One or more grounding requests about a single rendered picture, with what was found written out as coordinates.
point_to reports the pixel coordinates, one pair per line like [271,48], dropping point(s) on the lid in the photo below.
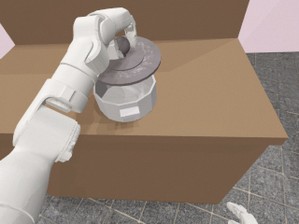
[137,65]

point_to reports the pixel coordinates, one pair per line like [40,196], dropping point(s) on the right robot hand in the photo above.
[241,212]

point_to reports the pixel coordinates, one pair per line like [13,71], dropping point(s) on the pot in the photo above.
[126,103]

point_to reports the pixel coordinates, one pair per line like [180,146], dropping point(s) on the robot left upper arm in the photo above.
[25,172]

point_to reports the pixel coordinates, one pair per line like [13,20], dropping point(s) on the table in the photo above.
[211,121]

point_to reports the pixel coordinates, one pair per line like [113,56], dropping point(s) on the robot left forearm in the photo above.
[86,58]

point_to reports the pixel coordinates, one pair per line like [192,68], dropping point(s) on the knob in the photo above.
[123,44]

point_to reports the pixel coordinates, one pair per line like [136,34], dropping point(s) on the left robot hand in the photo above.
[122,20]

